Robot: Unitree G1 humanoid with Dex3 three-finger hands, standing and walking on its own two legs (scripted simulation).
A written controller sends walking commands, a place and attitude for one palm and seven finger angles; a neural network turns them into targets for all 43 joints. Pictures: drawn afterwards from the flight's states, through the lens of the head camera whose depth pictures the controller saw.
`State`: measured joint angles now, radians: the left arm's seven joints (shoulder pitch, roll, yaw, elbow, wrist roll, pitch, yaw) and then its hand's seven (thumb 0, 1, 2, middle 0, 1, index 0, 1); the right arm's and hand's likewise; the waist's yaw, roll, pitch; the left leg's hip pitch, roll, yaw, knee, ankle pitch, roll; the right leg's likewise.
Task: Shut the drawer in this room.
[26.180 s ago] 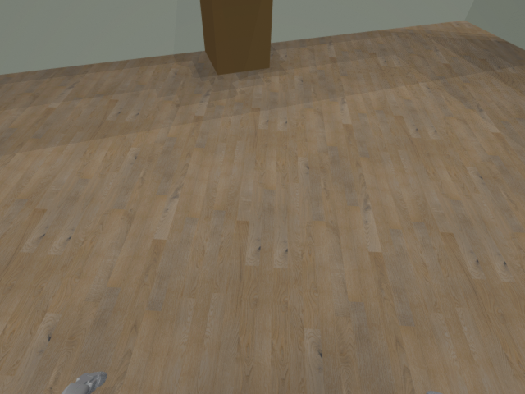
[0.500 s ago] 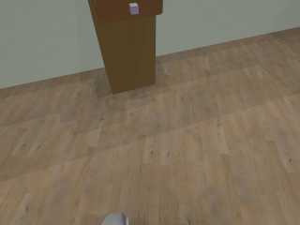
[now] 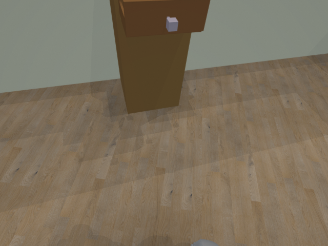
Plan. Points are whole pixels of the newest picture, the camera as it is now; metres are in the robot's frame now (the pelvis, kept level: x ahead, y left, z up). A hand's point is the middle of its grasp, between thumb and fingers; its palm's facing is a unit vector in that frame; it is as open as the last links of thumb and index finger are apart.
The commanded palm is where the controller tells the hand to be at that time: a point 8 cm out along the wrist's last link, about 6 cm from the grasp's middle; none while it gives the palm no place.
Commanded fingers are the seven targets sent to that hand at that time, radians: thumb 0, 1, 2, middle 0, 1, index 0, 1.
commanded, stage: stand and wait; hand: left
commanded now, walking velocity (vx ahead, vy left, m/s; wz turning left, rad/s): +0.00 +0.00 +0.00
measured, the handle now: (170, 22) +0.97 +0.05 +0.06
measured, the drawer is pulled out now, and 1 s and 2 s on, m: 0.19 0.19 0.19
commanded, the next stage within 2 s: look at it before walking up in 0.72 s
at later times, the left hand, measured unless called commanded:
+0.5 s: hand out of the picture +0.10 +0.14 -0.17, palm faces +0.04 -0.97 -0.23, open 7.2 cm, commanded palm none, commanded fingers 0.00 0.90 0.90 -0.20 -0.30 -0.20 -0.30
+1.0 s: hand out of the picture +0.03 +0.10 -0.17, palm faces +0.06 -0.99 -0.13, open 7.4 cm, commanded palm none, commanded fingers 0.00 0.90 0.90 -0.20 -0.30 -0.20 -0.30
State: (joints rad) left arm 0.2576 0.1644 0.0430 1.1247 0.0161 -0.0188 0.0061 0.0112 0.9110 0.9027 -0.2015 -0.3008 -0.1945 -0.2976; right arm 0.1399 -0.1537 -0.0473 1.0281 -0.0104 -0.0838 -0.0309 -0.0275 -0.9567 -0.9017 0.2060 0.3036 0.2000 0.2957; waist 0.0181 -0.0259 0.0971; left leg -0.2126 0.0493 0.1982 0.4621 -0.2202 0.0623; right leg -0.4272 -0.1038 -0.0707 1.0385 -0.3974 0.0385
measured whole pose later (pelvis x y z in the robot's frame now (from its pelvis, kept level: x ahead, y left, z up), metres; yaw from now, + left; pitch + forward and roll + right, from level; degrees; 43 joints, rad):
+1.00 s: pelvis +0.06 -0.04 +0.00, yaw +1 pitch -2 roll +0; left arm 0.32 0.08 -0.01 1.17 0.01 -0.01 0.03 0.01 0.91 0.90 -0.20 -0.30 -0.20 -0.30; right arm 0.28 -0.11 -0.01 1.17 -0.01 -0.01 -0.04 0.01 -0.91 -0.90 0.20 0.30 0.19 0.29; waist 0.00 0.00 0.05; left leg -0.08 0.07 0.17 0.38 -0.26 -0.02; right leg -0.17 -0.03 -0.14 0.39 -0.19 -0.03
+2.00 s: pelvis +0.05 -0.06 -0.02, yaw -13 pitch -1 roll +2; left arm 0.20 0.19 0.08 0.97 0.02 0.02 0.01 0.01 0.91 0.90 -0.20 -0.30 -0.20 -0.30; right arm 0.11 -0.21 -0.08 1.00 -0.02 0.06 -0.02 0.01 -0.91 -0.90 0.20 0.30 0.20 0.29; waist 0.03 0.02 0.15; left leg -0.42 0.09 0.07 1.14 -0.48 -0.05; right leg -0.34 0.01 -0.06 0.64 -0.29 -0.08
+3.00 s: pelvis +0.29 -0.14 -0.02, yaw -49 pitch -1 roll -1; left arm 0.11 0.22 0.04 0.93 0.00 -0.03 -0.02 0.01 0.91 0.90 -0.20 -0.30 -0.20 -0.30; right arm 0.38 -0.15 -0.04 1.03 0.00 -0.01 -0.01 0.01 -0.91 -0.90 0.20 0.30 0.20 0.30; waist -0.04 -0.03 0.15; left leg -0.36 0.12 0.08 1.37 -0.38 -0.05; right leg -0.32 0.08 -0.14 0.62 -0.29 -0.12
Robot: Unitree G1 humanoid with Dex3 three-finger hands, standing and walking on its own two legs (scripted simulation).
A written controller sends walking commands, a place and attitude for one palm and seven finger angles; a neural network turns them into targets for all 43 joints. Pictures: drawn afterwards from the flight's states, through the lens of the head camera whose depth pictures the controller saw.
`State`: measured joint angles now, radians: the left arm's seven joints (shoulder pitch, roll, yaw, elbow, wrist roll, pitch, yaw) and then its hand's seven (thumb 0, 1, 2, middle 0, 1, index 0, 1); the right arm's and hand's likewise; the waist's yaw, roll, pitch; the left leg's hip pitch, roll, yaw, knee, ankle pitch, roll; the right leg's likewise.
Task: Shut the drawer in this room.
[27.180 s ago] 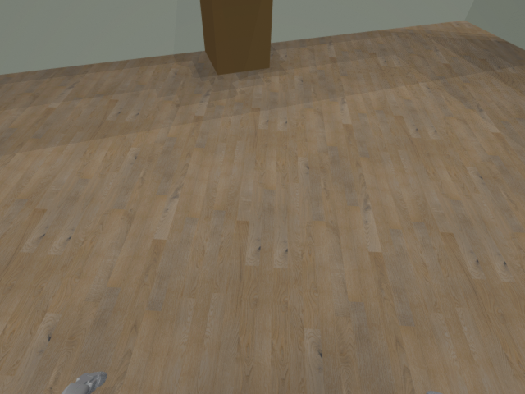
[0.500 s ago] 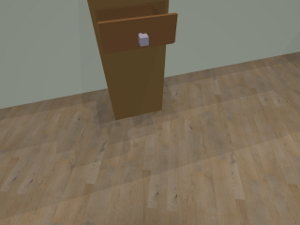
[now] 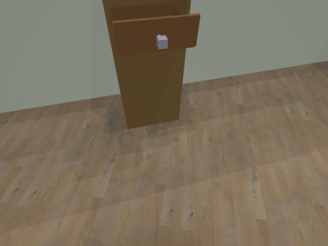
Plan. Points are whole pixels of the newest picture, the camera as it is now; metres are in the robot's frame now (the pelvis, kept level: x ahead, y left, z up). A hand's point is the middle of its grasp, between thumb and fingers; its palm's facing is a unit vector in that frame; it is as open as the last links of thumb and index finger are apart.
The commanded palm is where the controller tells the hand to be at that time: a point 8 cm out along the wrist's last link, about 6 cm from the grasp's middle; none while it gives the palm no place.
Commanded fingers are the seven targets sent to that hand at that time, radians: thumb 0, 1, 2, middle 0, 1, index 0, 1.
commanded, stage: look at it before walking up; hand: left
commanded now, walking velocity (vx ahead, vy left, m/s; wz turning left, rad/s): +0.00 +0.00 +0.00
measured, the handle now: (160, 40) +0.91 +0.07 +0.06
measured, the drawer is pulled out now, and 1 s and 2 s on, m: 0.19 0.19 0.19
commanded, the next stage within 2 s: walk to a spot facing it in 0.36 s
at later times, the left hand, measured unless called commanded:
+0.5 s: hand out of the picture -0.01 +0.18 -0.18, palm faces +0.03 -0.99 -0.17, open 7.4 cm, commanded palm none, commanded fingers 0.00 0.90 0.90 -0.20 -0.30 -0.20 -0.30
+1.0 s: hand out of the picture +0.09 +0.18 -0.18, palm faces -0.16 -0.95 -0.29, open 7.4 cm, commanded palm none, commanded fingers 0.00 0.90 0.90 -0.20 -0.30 -0.20 -0.30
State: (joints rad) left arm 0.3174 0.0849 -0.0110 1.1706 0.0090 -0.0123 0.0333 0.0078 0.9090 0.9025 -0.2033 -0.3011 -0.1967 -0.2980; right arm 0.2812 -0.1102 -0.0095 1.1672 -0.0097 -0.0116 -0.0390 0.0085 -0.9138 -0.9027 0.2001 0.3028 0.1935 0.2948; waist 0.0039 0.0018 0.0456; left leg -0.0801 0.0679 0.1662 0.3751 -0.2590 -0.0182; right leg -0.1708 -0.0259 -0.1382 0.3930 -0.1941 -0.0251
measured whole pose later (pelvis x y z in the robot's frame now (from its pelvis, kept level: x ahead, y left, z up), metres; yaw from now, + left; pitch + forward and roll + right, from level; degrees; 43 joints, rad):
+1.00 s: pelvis -0.01 -0.02 -0.02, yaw -14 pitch -1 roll +2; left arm 0.20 0.19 0.08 0.97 0.02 0.02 0.01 0.01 0.91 0.90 -0.20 -0.30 -0.20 -0.30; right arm 0.11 -0.21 -0.08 1.00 -0.02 0.06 -0.02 0.01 -0.91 -0.90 0.20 0.30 0.20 0.29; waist 0.03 0.02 0.15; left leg -0.42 0.09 0.07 1.14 -0.48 -0.05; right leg -0.34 0.01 -0.06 0.64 -0.29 -0.08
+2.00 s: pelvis +0.22 -0.10 -0.02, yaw -50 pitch -1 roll -1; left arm 0.11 0.22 0.04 0.93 0.00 -0.03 -0.02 0.01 0.91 0.90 -0.20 -0.30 -0.20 -0.30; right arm 0.38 -0.15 -0.04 1.03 0.00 -0.01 -0.01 0.01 -0.91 -0.90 0.20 0.30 0.20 0.30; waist -0.04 -0.03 0.15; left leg -0.36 0.12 0.08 1.37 -0.38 -0.05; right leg -0.32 0.08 -0.14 0.62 -0.29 -0.12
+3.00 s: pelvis +0.41 -0.29 -0.01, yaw -87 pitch +0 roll +2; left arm 0.12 0.21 0.05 0.88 0.01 0.03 0.00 0.01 0.91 0.90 -0.20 -0.30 -0.20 -0.30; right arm 0.19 -0.25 -0.06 0.93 -0.02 0.06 -0.01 0.01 -0.91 -0.90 0.20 0.30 0.19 0.29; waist -0.03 0.02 0.14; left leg -0.49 0.13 0.05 1.17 -0.41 -0.10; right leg -0.33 0.01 -0.02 0.57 -0.23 -0.06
